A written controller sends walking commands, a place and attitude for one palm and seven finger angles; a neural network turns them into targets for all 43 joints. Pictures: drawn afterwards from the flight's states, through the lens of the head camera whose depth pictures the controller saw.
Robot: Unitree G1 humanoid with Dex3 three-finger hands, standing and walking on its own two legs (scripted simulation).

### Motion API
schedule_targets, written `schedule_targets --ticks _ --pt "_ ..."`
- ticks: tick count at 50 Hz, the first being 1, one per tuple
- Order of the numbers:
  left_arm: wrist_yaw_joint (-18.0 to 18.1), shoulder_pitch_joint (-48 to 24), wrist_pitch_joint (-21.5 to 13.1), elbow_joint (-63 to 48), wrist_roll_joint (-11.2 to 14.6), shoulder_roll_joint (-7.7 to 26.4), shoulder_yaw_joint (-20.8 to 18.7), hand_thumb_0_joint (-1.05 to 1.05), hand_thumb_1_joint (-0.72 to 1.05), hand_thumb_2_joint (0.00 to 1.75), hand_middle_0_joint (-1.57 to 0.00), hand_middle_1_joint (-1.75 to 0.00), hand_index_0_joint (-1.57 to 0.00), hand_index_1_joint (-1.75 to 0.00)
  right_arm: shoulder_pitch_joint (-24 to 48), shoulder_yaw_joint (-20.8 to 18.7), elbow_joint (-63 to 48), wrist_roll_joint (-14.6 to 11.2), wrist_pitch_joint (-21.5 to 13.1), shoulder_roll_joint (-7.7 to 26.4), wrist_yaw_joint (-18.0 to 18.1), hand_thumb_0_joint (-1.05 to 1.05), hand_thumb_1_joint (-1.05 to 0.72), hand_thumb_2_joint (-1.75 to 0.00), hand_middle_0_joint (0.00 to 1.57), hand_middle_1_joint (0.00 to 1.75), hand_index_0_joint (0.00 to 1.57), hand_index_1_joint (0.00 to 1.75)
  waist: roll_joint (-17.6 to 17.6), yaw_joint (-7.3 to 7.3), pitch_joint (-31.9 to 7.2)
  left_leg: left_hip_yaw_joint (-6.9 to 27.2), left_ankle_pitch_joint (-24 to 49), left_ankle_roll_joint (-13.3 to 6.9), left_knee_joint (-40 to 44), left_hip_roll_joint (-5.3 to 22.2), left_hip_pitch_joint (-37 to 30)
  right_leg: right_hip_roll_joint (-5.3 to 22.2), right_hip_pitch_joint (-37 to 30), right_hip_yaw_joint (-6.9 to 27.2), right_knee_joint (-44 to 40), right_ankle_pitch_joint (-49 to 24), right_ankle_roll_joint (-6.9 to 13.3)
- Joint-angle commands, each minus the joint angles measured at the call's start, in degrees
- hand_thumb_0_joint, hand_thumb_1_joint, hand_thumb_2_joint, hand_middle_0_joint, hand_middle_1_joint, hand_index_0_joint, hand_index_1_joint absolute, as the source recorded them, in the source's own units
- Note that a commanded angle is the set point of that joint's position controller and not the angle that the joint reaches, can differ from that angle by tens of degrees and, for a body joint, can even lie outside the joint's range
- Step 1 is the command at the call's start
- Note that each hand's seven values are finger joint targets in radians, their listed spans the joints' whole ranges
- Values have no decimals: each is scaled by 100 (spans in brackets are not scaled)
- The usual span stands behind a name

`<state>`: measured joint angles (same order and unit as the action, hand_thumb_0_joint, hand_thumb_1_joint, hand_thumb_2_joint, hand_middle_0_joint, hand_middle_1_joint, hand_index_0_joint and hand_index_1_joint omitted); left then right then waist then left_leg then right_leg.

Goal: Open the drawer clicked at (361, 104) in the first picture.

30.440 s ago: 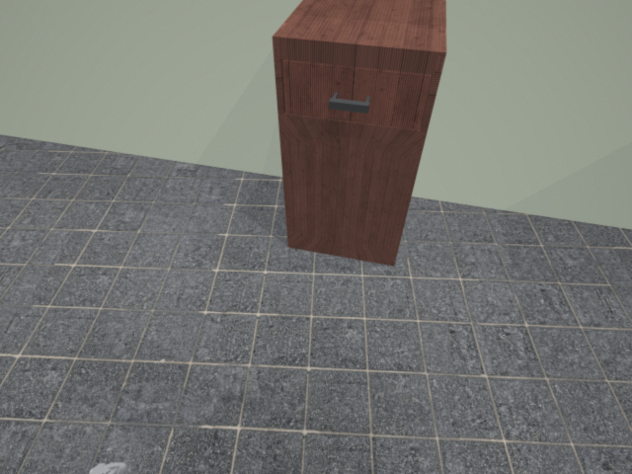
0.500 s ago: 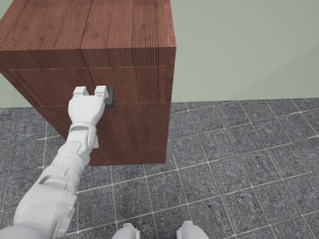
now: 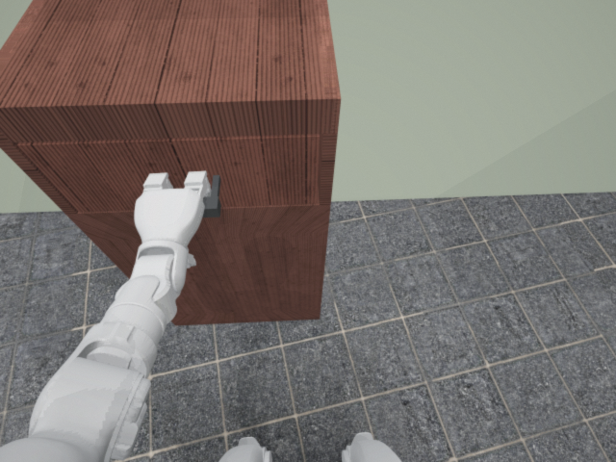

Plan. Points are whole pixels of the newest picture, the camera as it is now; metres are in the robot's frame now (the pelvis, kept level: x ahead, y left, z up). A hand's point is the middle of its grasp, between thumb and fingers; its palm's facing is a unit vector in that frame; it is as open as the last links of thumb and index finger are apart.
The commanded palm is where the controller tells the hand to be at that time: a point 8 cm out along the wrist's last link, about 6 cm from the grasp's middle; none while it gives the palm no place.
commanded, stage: close the thumb around the handle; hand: left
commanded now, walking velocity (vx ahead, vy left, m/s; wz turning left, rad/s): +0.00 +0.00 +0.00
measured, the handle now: (183, 195) +0.49 +0.18 +0.00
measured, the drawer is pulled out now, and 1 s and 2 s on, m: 0.00 0.06 0.17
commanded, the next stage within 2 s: pull the drawer open in 0.40 s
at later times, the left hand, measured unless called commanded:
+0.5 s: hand (183, 230) +0.45 +0.18 -0.02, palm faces -0.04 -0.02 -1.00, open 5.3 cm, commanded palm +0.42 +0.19 +0.04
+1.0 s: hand (178, 264) +0.39 +0.18 -0.02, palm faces -0.01 -0.04 -1.00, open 5.3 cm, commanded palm +0.35 +0.19 +0.04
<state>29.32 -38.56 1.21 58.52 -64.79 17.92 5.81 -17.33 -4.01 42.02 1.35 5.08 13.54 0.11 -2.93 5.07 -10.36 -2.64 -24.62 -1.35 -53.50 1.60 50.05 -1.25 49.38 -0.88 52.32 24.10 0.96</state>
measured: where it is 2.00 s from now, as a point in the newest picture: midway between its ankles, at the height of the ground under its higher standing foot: outside the picture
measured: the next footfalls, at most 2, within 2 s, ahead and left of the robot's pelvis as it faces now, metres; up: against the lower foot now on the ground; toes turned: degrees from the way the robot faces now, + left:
none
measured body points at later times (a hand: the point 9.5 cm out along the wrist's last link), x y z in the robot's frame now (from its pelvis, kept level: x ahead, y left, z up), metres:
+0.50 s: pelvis +0.00 +0.00 +0.00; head +0.10 -0.01 +0.44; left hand +0.44 +0.18 +0.03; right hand +0.04 -0.27 -0.14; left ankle +0.00 +0.11 -0.68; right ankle +0.00 -0.11 -0.68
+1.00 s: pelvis +0.02 +0.00 +0.01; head +0.09 -0.01 +0.46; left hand +0.39 +0.18 +0.03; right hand +0.11 -0.26 -0.12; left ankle +0.00 +0.11 -0.68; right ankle +0.00 -0.11 -0.68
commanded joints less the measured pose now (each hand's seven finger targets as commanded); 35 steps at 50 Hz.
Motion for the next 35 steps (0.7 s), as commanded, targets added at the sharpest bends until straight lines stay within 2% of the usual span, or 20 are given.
schedule_targets --ticks 1,3,4,5,6,9,10,11,16,18,19,20,22,24,26,29,30,32,34,35 --pt "191 -2260 170 -891 64 1267 -421 0 40 68 -36 -130 -36 -130 -541 -253 -400 -16 -80 815 102 0 -90 -90 20 30 20 30 202 70 -2237 107 1979 -105 487 -257 -1607 -212 -1239 14 -694 -2035 99" --pt "131 -2394 144 -1016 92 1364 -481 0 51 73 -37 -131 -37 -131 -527 -250 -404 -16 -72 811 108 0 -90 -90 20 30 20 30 111 58 -2347 109 2069 -101 486 -253 -1681 -198 -1338 26 -679 -2147 107" --pt "111 -2178 149 -943 69 1462 -569 0 56 76 -38 -131 -38 -131 -537 -244 -418 -24 -53 809 120 0 -90 -90 20 30 20 30 195 -10 -2411 102 2100 -102 488 -263 -1656 -200 -1403 33 -665 -2186 98" --pt "78 -2158 149 -909 83 1322 -452 0 62 78 -38 -132 -38 -132 -518 -239 -426 -24 -45 804 126 0 -90 -90 20 30 20 30 158 45 -2257 92 2081 -104 499 -253 -1651 -202 -1333 25 -692 -2187 99" --pt "68 -2132 125 -942 76 1300 -431 0 68 80 -38 -133 -38 -133 -513 -239 -443 -33 -49 795 128 0 -90 -90 20 30 20 30 163 25 -2203 76 2073 -104 499 -260 -1626 -200 -1330 34 -714 -2187 94" --pt "43 -2139 65 -889 86 1432 -521 0 84 88 -40 -134 -40 -134 -530 -219 -455 -36 -55 803 141 0 -90 -90 20 30 20 30 276 29 -2164 84 1974 -116 502 -263 -1502 -188 -1386 54 -705 -2147 81" --pt "38 -2023 53 -873 78 1436 -532 0 90 90 -40 -135 -40 -135 -510 -223 -463 -37 -53 805 140 0 -90 -90 20 30 20 30 202 1 -2123 79 1978 -111 503 -264 -1521 -192 -1339 57 -715 -2132 93" --pt "39 -2072 43 -883 79 1361 -460 0 90 90 -40 -135 -40 -135 -516 -216 -474 -39 -56 799 141 0 -90 -90 20 30 20 30 240 37 -2098 74 1947 -113 506 -266 -1490 -193 -1332 48 -722 -2110 86" --pt "79 -2132 13 -901 54 1445 -528 0 90 90 -40 -135 -40 -135 -552 -231 -463 -27 -58 808 139 0 -90 -90 20 30 20 30 254 48 -2200 79 2040 -109 441 -263 -1488 -195 -1309 59 -666 -2198 82" --pt "98 -2158 9 -984 65 1477 -594 0 90 90 -40 -135 -40 -135 -542 -237 -467 -15 -54 803 117 0 -90 -90 20 30 20 30 101 -16 -2317 107 2141 -88 444 -265 -1574 -201 -1324 26 -609 -2203 116" --pt "121 -2258 -22 -1099 33 1390 -515 0 90 90 -40 -135 -40 -135 -562 -252 -474 -20 -61 789 123 0 -90 -90 20 30 20 30 104 38 -2392 111 2202 -96 417 -249 -1646 -206 -1272 32 -595 -2258 105" --pt "142 -2123 -36 -1141 61 1325 -527 0 90 90 -40 -135 -40 -135 -552 -266 -479 -10 -64 778 107 0 -90 -90 20 30 20 30 47 -17 -2438 99 2244 -89 421 -247 -1718 -212 -1301 21 -598 -2279 112" --pt "152 -2051 7 -1046 73 1285 -501 0 90 90 -40 -135 -40 -135 -542 -268 -458 -11 -51 781 106 0 -90 -90 20 30 20 30 154 21 -2330 84 2242 -89 418 -244 -1672 -212 -1313 21 -625 -2328 102" --pt "146 -2100 -16 -1163 98 1280 -511 0 90 90 -40 -135 -40 -135 -550 -273 -467 -10 -53 784 94 0 -90 -90 20 30 20 30 127 4 -2437 99 2287 -90 430 -239 -1746 -218 -1350 13 -616 -2349 104" --pt "131 -1719 -2 -1101 113 1346 -611 0 90 90 -40 -135 -40 -135 -509 -268 -488 -11 -32 781 92 0 -90 -90 20 30 20 30 194 -107 -2439 75 2310 -88 459 -253 -1723 -225 -1492 25 -629 -2423 110" --pt "94 -1292 -48 -1295 171 1121 -530 0 90 90 -40 -135 -40 -135 -467 -280 -563 -24 -28 752 66 0 -90 -90 20 30 20 30 150 -201 -2481 47 2487 -74 527 -238 -1841 -225 -1646 2 -644 -2606 119" --pt "91 -1077 -59 -1363 168 1225 -630 0 90 90 -40 -135 -40 -135 -440 -280 -581 -32 -13 758 64 0 -90 -90 20 30 20 30 227 -273 -2437 35 2488 -68 554 -236 -1830 -227 -1719 2 -659 -2634 123" --pt "103 -818 -84 -1610 193 1085 -545 0 90 90 -40 -135 -40 -135 -378 -283 -647 -41 -15 730 53 0 -90 -90 20 30 20 30 174 -309 -2459 1 2526 -72 601 -243 -1876 -222 -1865 17 -712 -2762 125" --pt "130 -589 -99 -1666 173 1196 -670 0 90 90 -40 -135 -40 -135 -338 -279 -643 -42 -14 743 62 0 -90 -90 20 30 20 30 375 -308 -2324 6 2525 -81 618 -240 -1804 -218 -1919 26 -720 -2844 109" --pt "137 -416 -96 -1704 166 1137 -633 0 90 90 -40 -135 -40 -135 -286 -283 -648 -41 -13 738 59 0 -90 -90 20 30 20 30 329 -319 -2204 -17 2509 -81 629 -253 -1793 -213 -1930 55 -758 -2915 114"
